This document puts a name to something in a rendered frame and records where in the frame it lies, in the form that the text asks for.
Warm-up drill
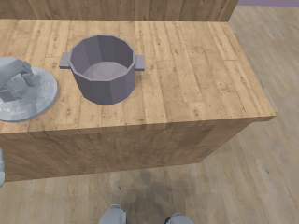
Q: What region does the robot right shin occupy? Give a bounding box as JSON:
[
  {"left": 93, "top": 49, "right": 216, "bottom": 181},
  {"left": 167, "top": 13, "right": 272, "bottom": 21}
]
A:
[{"left": 169, "top": 213, "right": 181, "bottom": 220}]

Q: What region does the knob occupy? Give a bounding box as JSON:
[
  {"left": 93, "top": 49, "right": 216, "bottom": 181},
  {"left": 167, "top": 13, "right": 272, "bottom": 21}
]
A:
[{"left": 9, "top": 79, "right": 29, "bottom": 95}]

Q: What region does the robot left hand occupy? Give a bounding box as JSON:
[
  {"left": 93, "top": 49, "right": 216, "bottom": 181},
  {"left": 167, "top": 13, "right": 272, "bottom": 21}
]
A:
[{"left": 0, "top": 56, "right": 36, "bottom": 103}]

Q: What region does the pot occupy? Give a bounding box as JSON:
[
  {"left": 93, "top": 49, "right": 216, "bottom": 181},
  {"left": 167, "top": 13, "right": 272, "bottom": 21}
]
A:
[{"left": 59, "top": 34, "right": 145, "bottom": 105}]

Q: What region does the robot left shin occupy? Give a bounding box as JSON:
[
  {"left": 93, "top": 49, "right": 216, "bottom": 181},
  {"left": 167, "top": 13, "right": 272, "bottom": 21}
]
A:
[{"left": 109, "top": 204, "right": 121, "bottom": 209}]

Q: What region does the table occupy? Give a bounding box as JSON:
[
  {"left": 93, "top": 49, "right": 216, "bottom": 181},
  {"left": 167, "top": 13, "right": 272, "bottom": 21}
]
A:
[{"left": 0, "top": 0, "right": 276, "bottom": 183}]

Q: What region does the robot shin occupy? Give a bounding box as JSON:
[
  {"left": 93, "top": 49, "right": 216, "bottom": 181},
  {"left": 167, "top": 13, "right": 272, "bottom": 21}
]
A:
[
  {"left": 169, "top": 213, "right": 181, "bottom": 220},
  {"left": 109, "top": 204, "right": 121, "bottom": 209}
]

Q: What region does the lid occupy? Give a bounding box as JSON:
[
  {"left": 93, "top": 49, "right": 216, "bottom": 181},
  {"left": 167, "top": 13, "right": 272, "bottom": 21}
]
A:
[{"left": 0, "top": 66, "right": 59, "bottom": 122}]

